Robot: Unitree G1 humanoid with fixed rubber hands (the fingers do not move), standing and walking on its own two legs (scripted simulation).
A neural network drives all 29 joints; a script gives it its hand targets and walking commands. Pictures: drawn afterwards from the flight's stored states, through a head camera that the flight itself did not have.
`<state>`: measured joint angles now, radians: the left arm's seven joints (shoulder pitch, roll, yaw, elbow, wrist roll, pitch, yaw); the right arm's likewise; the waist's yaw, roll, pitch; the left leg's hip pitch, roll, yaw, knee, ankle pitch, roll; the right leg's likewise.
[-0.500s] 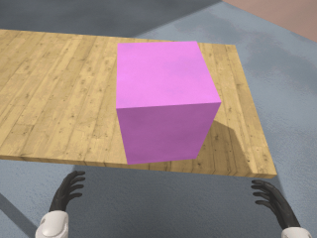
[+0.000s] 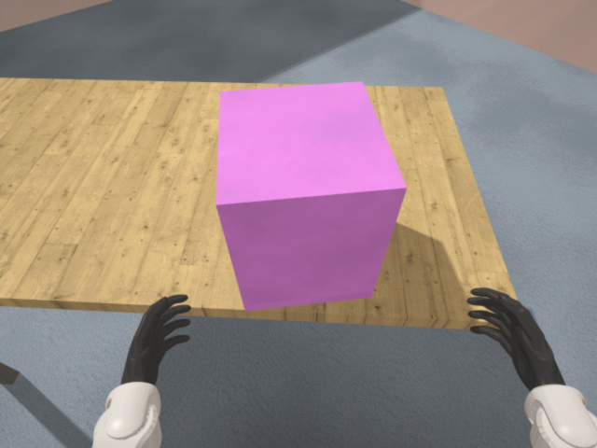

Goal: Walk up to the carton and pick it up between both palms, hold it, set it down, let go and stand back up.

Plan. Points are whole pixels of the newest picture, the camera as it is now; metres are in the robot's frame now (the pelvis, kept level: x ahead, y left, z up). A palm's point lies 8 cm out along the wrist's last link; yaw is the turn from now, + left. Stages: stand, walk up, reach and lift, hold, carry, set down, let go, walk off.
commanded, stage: reach and lift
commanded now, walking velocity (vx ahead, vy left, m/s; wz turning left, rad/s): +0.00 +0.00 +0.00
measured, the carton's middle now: (300, 201) +0.43 +0.02 +0.07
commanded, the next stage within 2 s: none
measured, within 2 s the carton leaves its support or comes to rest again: neither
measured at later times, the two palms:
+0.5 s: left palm (138, 295) +0.26 +0.21 +0.09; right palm (513, 281) +0.27 -0.22 +0.10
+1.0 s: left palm (125, 217) +0.32 +0.21 +0.17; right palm (496, 198) +0.35 -0.20 +0.16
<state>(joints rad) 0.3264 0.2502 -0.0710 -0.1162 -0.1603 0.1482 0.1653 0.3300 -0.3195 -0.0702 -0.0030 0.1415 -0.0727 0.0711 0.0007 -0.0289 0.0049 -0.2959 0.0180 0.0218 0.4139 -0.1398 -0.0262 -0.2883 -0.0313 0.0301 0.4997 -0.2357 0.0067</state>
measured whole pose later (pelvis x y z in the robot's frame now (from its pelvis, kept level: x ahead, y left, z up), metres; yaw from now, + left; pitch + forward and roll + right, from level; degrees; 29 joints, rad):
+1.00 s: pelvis +0.00 +0.00 +0.00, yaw +0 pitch +1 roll +1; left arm -0.32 0.25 0.16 -0.28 -0.22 0.84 0.18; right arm -0.39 -0.32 -0.07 0.04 0.28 0.43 -0.05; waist 0.00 -0.01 0.00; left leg -0.30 0.02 0.02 0.41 -0.13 -0.03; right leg -0.29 -0.03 0.03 0.50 -0.23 0.01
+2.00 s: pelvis +0.00 +0.00 +0.00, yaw +0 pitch +1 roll +1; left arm -0.83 0.25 0.18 0.42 -0.20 0.67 0.18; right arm -0.92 -0.32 -0.05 0.65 0.31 0.44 -0.06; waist 0.00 -0.01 0.00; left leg -0.30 0.02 0.02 0.41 -0.14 -0.03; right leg -0.29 -0.03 0.03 0.50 -0.23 0.01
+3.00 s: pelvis +0.01 +0.00 +0.00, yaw +0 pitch +2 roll +1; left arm -0.81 0.13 0.13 0.92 -0.13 0.08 0.16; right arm -0.82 -0.19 0.00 0.92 0.31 0.10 -0.08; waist 0.02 -0.01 0.00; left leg -0.30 0.02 0.02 0.41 -0.15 -0.03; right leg -0.29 -0.03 0.03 0.50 -0.24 0.01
